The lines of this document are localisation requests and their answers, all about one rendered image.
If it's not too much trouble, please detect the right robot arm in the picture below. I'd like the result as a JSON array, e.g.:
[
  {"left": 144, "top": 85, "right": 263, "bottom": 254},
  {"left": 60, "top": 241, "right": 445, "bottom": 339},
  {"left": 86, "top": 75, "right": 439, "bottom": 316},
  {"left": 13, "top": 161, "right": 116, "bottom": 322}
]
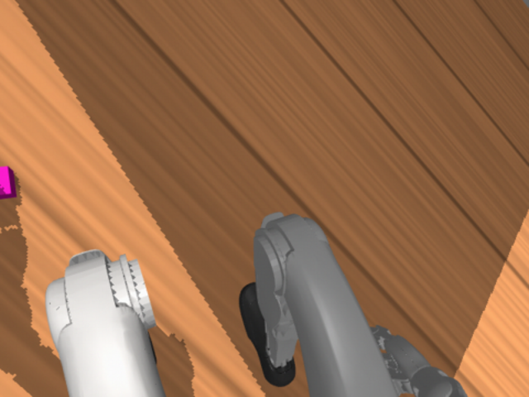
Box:
[{"left": 410, "top": 366, "right": 468, "bottom": 397}]

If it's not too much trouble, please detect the small box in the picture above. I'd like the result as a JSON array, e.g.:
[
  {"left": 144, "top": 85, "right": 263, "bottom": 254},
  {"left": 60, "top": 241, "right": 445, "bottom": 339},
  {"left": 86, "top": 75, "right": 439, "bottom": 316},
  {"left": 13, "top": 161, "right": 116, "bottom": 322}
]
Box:
[{"left": 0, "top": 166, "right": 17, "bottom": 199}]

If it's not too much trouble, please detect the right robot foot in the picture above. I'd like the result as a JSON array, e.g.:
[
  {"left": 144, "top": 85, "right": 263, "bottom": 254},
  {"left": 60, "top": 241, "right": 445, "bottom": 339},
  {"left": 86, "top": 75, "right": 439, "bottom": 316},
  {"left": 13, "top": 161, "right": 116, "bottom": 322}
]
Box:
[{"left": 239, "top": 282, "right": 296, "bottom": 387}]

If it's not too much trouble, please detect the right robot hand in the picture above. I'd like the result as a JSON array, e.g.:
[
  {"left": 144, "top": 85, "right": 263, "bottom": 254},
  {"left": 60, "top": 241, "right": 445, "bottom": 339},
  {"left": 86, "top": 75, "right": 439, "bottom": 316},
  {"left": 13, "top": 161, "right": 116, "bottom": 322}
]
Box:
[{"left": 370, "top": 325, "right": 431, "bottom": 396}]

